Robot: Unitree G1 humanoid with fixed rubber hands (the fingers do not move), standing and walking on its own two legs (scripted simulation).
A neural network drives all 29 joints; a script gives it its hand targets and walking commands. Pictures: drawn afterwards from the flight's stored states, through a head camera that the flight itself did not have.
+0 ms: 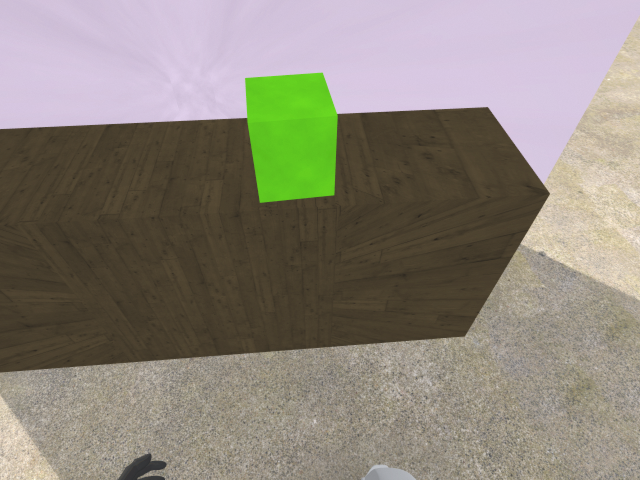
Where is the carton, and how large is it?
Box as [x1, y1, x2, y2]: [245, 73, 337, 202]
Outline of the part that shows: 322,73 245,78 247,120 260,202 333,194 337,115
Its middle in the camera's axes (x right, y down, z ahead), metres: -0.06 -0.23 +0.82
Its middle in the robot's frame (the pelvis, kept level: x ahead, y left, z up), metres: +0.77 +0.01 +0.00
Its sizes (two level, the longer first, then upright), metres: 0.172 0.162 0.191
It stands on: a pedestal, 0.65 m high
